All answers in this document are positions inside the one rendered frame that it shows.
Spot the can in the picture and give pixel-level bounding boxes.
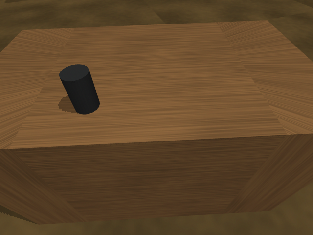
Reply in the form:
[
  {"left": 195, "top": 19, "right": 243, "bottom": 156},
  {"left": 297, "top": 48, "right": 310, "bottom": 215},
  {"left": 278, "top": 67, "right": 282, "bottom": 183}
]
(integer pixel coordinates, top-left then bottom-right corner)
[{"left": 59, "top": 64, "right": 100, "bottom": 114}]

